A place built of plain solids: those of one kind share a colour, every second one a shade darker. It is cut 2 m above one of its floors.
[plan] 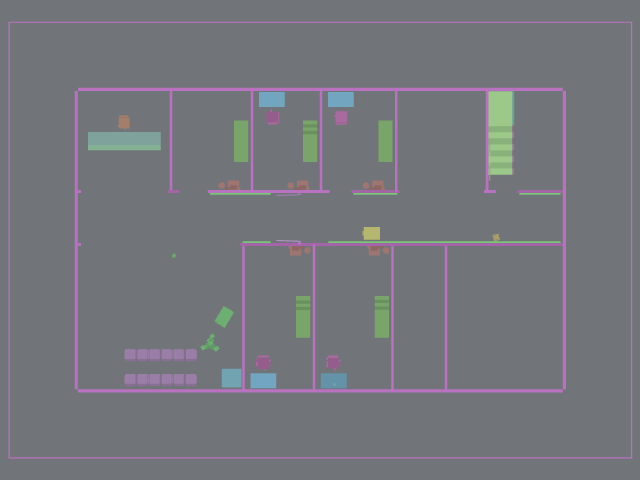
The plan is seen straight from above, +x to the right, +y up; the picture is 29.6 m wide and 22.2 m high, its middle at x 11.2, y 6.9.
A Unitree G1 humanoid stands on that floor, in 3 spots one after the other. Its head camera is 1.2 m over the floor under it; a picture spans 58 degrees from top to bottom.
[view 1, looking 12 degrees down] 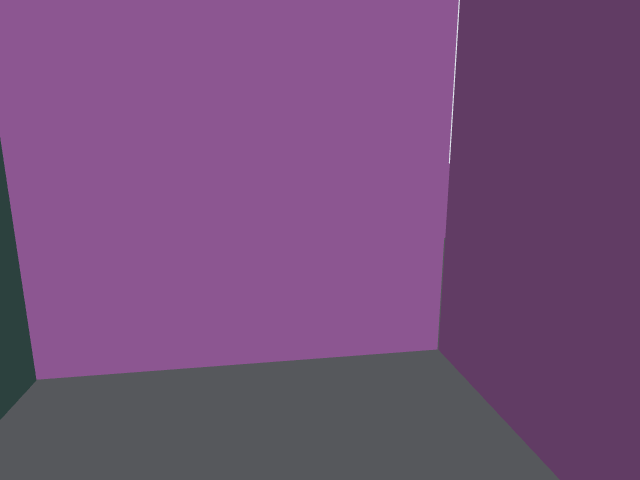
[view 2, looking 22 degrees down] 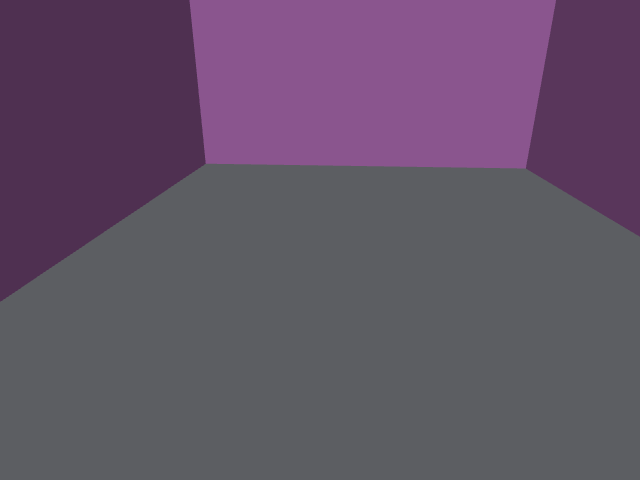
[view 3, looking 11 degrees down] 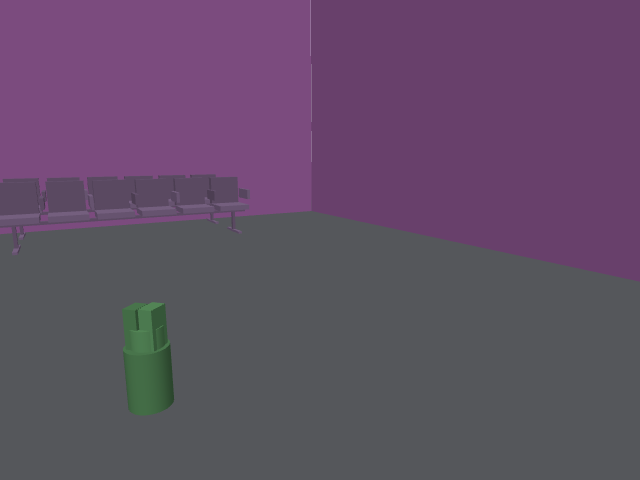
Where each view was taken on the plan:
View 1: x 21.34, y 11.49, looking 81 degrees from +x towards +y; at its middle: wall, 2.38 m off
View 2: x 16.68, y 8.27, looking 94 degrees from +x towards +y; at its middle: ground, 3.20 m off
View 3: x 4.75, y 8.27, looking -121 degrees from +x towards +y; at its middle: ground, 6.29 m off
